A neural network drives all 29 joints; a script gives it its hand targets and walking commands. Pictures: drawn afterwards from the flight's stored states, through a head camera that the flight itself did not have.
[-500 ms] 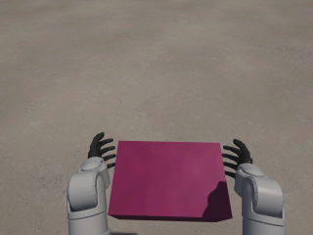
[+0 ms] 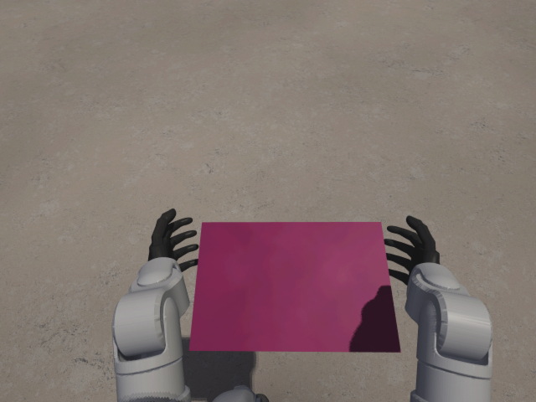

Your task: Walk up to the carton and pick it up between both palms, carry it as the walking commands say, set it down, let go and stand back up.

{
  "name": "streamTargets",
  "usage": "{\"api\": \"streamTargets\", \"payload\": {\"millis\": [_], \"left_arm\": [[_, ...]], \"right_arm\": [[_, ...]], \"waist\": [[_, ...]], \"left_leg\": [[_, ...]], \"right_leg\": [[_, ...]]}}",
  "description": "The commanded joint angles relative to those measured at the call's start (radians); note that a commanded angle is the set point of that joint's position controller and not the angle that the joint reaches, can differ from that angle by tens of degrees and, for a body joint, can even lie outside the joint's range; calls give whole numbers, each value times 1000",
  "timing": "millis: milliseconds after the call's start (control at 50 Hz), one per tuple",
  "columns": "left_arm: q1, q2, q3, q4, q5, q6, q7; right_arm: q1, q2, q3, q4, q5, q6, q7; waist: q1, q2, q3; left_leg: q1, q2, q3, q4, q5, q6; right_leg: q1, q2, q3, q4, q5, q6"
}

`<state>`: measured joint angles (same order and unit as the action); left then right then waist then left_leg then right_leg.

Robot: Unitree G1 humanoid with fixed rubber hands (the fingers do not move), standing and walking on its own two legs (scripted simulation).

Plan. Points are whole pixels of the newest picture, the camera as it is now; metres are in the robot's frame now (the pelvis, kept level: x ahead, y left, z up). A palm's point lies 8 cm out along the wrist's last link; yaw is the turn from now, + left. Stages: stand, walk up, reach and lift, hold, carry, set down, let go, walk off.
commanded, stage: carry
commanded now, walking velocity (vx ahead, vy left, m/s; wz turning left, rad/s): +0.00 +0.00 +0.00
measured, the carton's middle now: (290, 289) +0.29 +0.01 -0.03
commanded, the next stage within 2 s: none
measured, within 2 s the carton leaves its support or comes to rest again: neither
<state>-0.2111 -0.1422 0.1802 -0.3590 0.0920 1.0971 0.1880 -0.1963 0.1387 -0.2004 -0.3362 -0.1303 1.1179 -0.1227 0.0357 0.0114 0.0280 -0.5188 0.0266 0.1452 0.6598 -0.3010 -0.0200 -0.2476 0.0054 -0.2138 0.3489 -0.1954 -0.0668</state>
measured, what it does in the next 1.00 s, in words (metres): walks ahead: left foot, then right foot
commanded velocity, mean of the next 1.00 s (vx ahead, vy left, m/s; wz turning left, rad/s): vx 0.00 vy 0.00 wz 0.00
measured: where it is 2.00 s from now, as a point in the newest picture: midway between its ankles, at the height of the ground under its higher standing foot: (320, 386)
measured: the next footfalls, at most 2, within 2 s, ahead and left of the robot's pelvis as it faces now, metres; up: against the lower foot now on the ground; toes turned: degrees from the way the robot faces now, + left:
left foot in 0.08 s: +0.19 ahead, +0.06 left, +0.00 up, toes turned +8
right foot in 0.42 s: +0.12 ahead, -0.10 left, +0.00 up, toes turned -18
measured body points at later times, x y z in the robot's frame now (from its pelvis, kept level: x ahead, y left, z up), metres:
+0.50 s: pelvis +0.18 -0.07 +0.00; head +0.20 -0.09 +0.45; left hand +0.50 +0.05 +0.09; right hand +0.44 -0.29 +0.07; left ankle +0.16 +0.07 -0.72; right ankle +0.09 -0.09 -0.74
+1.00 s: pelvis +0.27 -0.12 -0.01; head +0.25 -0.12 +0.44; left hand +0.57 +0.02 +0.07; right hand +0.52 -0.33 +0.06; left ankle +0.28 -0.02 -0.74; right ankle +0.21 -0.20 -0.74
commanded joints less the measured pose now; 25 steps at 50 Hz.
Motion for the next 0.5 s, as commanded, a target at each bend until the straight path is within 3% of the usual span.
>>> {"api": "streamTargets", "payload": {"millis": [0,40,60,80,100,120,140,180,220,260,280,300,320,340,360,380,400,420,440,460,480], "left_arm": [[-353,-924,-754,51,-410,56,-424],[-354,-913,-747,76,-392,67,-421],[-355,-900,-743,95,-382,74,-421],[-360,-897,-751,104,-382,85,-420],[-412,-890,-758,78,-388,92,-422],[-440,-888,-751,78,-383,93,-422],[-445,-895,-750,84,-384,92,-421],[-401,-913,-739,127,-382,97,-424],[-383,-920,-731,147,-380,92,-425],[-380,-927,-722,157,-377,77,-425],[-379,-928,-719,153,-377,65,-425],[-383,-930,-719,142,-378,53,-425],[-391,-936,-726,116,-383,45,-423],[-394,-951,-748,76,-394,44,-421],[-381,-954,-769,44,-411,52,-418],[-369,-945,-769,42,-414,60,-417],[-379,-933,-774,34,-424,67,-417],[-363,-907,-754,64,-417,68,-417],[-317,-897,-728,100,-404,67,-415],[-329,-884,-731,91,-417,67,-417],[-295,-883,-723,131,-404,75,-419]], "right_arm": [[-437,865,757,-33,420,15,329],[-446,845,758,1,418,26,340],[-449,826,748,31,416,35,346],[-442,823,736,65,410,42,351],[-452,834,734,90,414,43,354],[-470,850,732,99,424,42,357],[-494,863,741,83,434,42,359],[-497,864,743,80,427,48,357],[-481,862,735,82,424,47,356],[-489,867,737,69,428,34,356],[-496,871,739,61,431,25,355],[-497,878,743,53,433,15,354],[-497,890,756,30,439,9,352],[-496,902,779,-12,451,10,348],[-491,904,801,-55,458,18,341],[-487,893,800,-57,450,25,335],[-465,872,793,-47,449,31,332],[-464,845,789,-34,456,37,332],[-483,827,792,-50,467,44,334],[-497,833,800,-65,478,40,333],[-471,834,790,-19,465,45,332]], "waist": [[-33,-140,-422],[-39,-66,-409],[-32,-17,-431],[-27,47,-404],[-28,127,-378],[-25,138,-374],[-23,98,-385],[-25,24,-419],[-31,-8,-426],[-41,-17,-427],[-48,5,-420],[-55,46,-411],[-61,94,-394],[-59,124,-373],[-49,91,-387],[-31,59,-429],[-32,32,-455],[-17,-100,-462],[4,-293,-436],[-7,-265,-423],[-9,-218,-403]], "left_leg": [[237,7,6,-226,216,15],[393,54,-5,-347,411,15],[487,135,-66,-292,571,19],[497,218,-148,-280,700,69],[514,262,-209,-279,773,122],[515,266,-209,-286,825,131],[523,239,-163,-263,894,122],[500,188,-71,-181,958,90],[441,137,-24,-122,946,60],[456,99,-2,-116,875,56],[516,92,-6,-147,906,63],[623,105,-31,-170,1022,84],[759,142,-88,-172,1194,123],[880,194,-165,-174,1364,168],[876,234,-205,-159,1392,181],[718,213,-145,-133,1216,140],[462,151,-78,-133,806,63],[179,106,-38,-80,297,-4],[-99,36,21,41,-172,-47],[-165,6,18,130,-284,-38],[-166,-3,4,174,-262,-30]], "right_leg": [[243,-243,92,15,696,-66],[166,-183,71,97,476,6],[111,-161,79,126,292,35],[73,-130,106,130,116,65],[36,-120,125,138,33,81],[40,-123,133,125,-12,89],[67,-129,136,101,52,96],[142,-141,124,89,311,111],[186,-143,103,145,587,124],[132,-128,69,248,733,145],[54,-108,49,288,676,160],[-63,-82,34,294,517,174],[-216,-43,22,267,199,181],[-355,-7,27,181,-215,179],[-312,-38,83,26,-283,160],[-65,-54,91,-172,-59,141],[218,-76,76,-194,241,123],[444,-182,123,-38,695,98],[633,-282,199,146,1324,53],[639,-323,218,194,1518,24],[600,-324,212,185,1486,31]]}}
